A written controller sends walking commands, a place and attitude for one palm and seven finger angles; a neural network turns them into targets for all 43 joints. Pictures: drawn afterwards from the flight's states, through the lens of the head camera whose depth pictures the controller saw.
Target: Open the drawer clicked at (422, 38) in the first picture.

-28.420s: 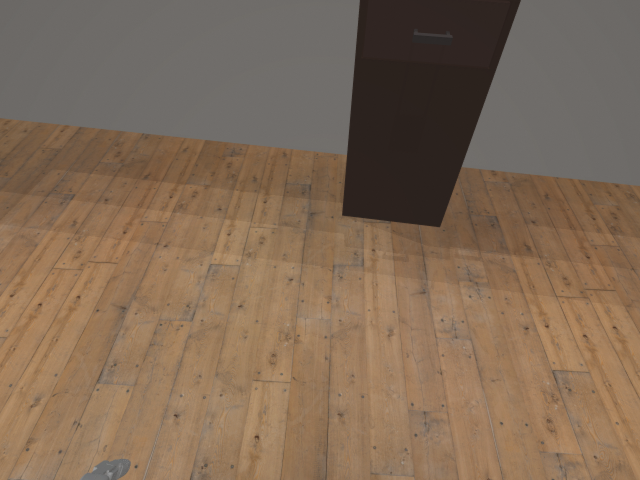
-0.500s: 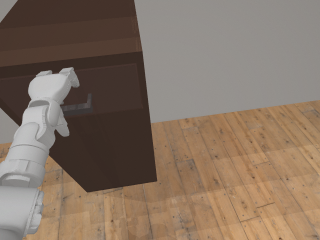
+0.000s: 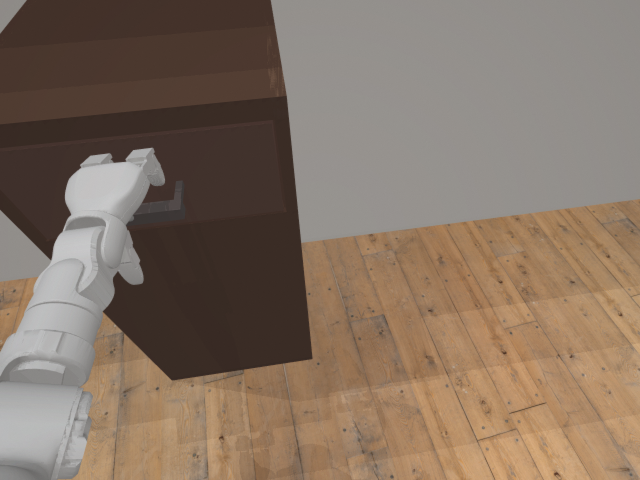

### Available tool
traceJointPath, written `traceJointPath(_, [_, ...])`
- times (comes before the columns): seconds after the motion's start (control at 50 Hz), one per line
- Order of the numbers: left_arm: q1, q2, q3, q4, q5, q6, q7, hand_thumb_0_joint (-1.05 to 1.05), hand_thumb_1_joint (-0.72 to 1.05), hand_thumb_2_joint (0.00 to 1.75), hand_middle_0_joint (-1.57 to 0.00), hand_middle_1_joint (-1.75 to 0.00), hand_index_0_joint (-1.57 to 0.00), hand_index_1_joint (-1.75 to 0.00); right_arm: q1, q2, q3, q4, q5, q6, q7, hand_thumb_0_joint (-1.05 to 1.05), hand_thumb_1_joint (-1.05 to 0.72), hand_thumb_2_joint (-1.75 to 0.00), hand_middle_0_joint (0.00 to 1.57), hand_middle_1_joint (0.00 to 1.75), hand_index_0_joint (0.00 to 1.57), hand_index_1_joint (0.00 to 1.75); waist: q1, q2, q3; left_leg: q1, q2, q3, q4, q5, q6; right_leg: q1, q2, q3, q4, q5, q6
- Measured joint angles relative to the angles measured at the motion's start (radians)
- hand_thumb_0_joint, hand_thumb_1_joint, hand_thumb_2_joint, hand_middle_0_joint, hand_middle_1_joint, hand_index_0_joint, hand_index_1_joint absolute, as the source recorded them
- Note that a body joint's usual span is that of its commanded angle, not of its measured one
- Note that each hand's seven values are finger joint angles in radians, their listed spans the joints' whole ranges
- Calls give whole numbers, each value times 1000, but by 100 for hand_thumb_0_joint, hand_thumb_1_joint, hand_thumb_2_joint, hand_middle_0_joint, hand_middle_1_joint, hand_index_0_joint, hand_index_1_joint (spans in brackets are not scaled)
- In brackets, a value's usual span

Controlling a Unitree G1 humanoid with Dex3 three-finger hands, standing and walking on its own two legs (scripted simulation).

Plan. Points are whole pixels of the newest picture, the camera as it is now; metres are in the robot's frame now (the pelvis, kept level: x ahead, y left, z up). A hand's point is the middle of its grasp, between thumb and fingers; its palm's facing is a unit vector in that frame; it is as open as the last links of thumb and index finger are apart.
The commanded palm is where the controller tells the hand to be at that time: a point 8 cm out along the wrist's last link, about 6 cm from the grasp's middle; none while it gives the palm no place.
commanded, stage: lower the fingers behind the handle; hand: left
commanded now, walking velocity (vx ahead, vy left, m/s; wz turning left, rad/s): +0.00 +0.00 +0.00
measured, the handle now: (145, 202) +0.48 +0.27 +0.06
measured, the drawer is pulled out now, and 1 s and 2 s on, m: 0.00 0.00 0.00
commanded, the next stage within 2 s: close the thumb around the handle in 1.16 s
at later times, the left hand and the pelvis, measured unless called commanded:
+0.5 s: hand (140, 226) +0.44 +0.27 +0.06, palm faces -0.02 -0.02 -1.00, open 13.8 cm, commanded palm +0.42 +0.27 +0.11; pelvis +0.00 +0.01 -0.01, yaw -1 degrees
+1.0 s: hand (146, 237) +0.43 +0.27 +0.04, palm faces -0.03 -0.03 -1.00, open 13.9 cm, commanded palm +0.41 +0.27 +0.10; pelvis -0.01 +0.01 -0.01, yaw -1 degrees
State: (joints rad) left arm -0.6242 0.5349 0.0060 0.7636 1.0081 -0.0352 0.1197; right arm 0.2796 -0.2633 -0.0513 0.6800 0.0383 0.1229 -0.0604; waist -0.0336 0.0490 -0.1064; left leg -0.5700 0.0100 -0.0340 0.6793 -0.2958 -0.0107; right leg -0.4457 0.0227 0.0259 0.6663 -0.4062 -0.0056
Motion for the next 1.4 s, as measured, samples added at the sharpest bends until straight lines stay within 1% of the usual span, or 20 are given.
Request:
traceJointPath(0.08, [-19, 0, -11, 33, 8, 33, 33, 0, -49, 30, -32, -120, -32, -120, 1, -1, -3, 10, 0, -4, 4, 1, -91, -90, 21, 30, 20, 30, -2, 2, -1, -20, -1, -4, 12, -1, 1, -18, 0, -4, 10, -2, 1])
traceJointPath(0.18, [-48, -1, -30, 81, 4, 62, 28, -1, -49, 30, -32, -120, -31, -120, 6, 3, 2, 19, -2, -4, 2, 1, -91, -90, 21, 30, 20, 30, -11, 2, -4, -32, -2, -5, 16, 0, 2, -29, -1, -5, 13, -1, 3])
traceJointPath(0.22, [-50, -3, -31, 86, 1, 57, 19, -1, -49, 30, -32, -120, -32, -120, 11, 5, 3, 20, -4, -3, 0, 1, -91, -90, 21, 30, 20, 30, -16, 1, -6, -34, -2, -3, 16, -1, 3, -31, -1, -3, 12, 0, 4])
traceJointPath(0.3, [-43, -6, -14, 92, 5, 26, 18, -1, -49, 30, -32, -120, -32, -120, 20, 7, 4, 17, -7, -1, -2, 1, -91, -90, 21, 30, 20, 30, -26, 0, -11, -40, 2, 5, 23, -6, 5, -39, 2, 5, 16, -1, 5])
traceJointPath(0.34, [-36, -6, 1, 97, 12, 13, 29, 0, -49, 30, -32, -120, -32, -120, 25, 7, 5, 15, -7, 0, -2, 1, -91, -90, 21, 30, 20, 30, -30, -1, -14, -46, 4, 9, 27, -9, 5, -46, 3, 9, 20, -2, 6])
traceJointPath(0.42, [-28, -7, 12, 95, 26, -2, 62, 0, -49, 30, -33, -122, -32, -121, 38, 6, 0, 15, -8, -1, 4, 1, -91, -90, 21, 30, 20, 30, -28, 2, -19, -64, 5, 11, 39, -13, 7, -64, 4, 12, 31, -5, 7])
traceJointPath(0.52, [-29, -14, 3, 116, 31, 16, 96, -1, -49, 30, -32, -122, -32, -120, 41, 6, -4, 22, -9, -3, 12, 1, -91, -90, 21, 30, 20, 30, -27, 4, -21, -82, 5, 12, 48, -13, 8, -83, 4, 12, 42, -6, 9])
traceJointPath(0.6, [-29, -17, 15, 131, 30, 19, 103, -1, -49, 30, -31, -122, -32, -120, 40, 9, -1, 25, -9, -1, 10, 1, -91, -90, 21, 30, 20, 30, -32, 1, -26, -88, 7, 14, 50, -13, 8, -90, 6, 14, 44, -5, 9])
traceJointPath(0.74, [-31, -15, 5, 156, 40, 22, 118, 0, -49, 30, -30, -122, -32, -120, 42, 6, -1, 19, -9, -3, 10, 1, -90, -90, 21, 30, 20, 30, -39, 1, -33, -100, 9, 14, 60, -16, 8, -101, 9, 14, 51, -7, 9])
traceJointPath(0.78, [-36, -16, 2, 166, 42, 24, 119, 0, -49, 30, -30, -121, -32, -120, 42, 4, -2, 17, -9, -4, 11, 1, -90, -90, 21, 30, 20, 30, -40, 1, -31, -106, 9, 13, 64, -17, 8, -107, 9, 14, 55, -7, 9])
traceJointPath(0.94, [-8, -24, 24, 142, 41, 7, 131, 0, -49, 30, -30, -120, -32, -120, 46, 7, -10, 19, -14, -8, 9, 1, -91, -90, 21, 30, 20, 30, -36, 1, -34, -121, 11, 15, 75, -21, 8, -122, 11, 16, 65, -11, 10])
traceJointPath(1.06, [-10, -30, 14, 141, 46, 20, 151, -1, -49, 30, -31, -120, -32, -120, 42, 10, -10, 29, -14, -12, 10, 1, -91, -90, 21, 30, 20, 30, -37, 3, -32, -125, 9, 10, 83, -25, 8, -122, 10, 10, 69, -15, 9])
traceJointPath(1.22, [-12, -37, 8, 147, 39, 44, 144, -1, -49, 30, -32, -120, -32, -120, 33, 14, -4, 32, -14, -13, 9, 1, -91, -90, 21, 30, 20, 30, -38, 5, -34, -112, 9, 11, 75, -25, 8, -110, 9, 11, 61, -14, 10])
traceJointPath(1.32, [-5, -35, 12, 142, 38, 40, 131, 0, -48, 30, -32, -119, -32, -120, 32, 14, -4, 27, -14, -12, 7, 1, -90, -90, 21, 30, 20, 30, -37, 5, -36, -104, 10, 14, 69, -24, 8, -104, 9, 14, 57, -13, 9])
traceJointPath(1.4, [6, -36, 12, 128, 37, 34, 130, 0, -42, 33, -33, -120, -32, -121, 35, 12, -8, 22, -15, -13, 8, 1, -90, -90, 21, 30, 20, 30, -32, 6, -37, -101, 10, 15, 68, -25, 7, -101, 9, 15, 57, -14, 9])
